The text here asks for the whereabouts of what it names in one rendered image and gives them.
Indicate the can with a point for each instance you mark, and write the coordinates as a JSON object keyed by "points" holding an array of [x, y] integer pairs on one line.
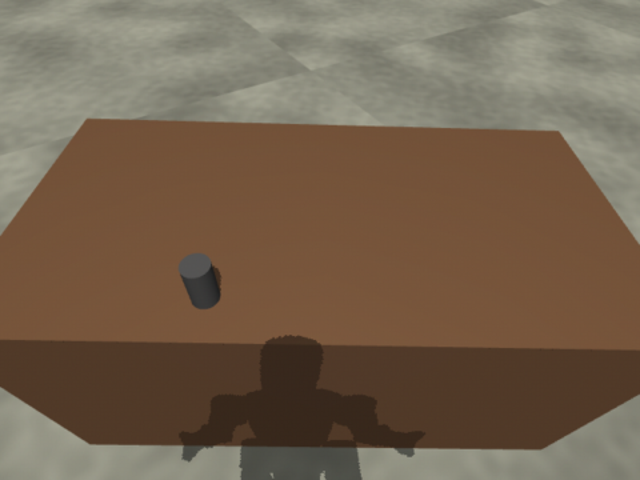
{"points": [[199, 279]]}

